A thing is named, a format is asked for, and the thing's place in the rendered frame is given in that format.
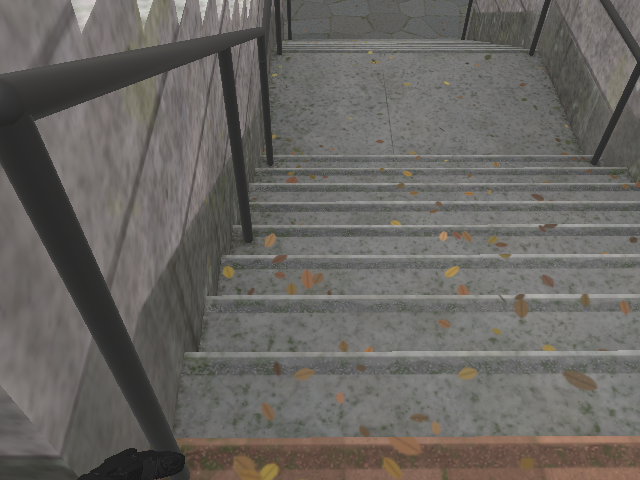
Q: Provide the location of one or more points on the stairs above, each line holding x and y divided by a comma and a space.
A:
390, 44
424, 296

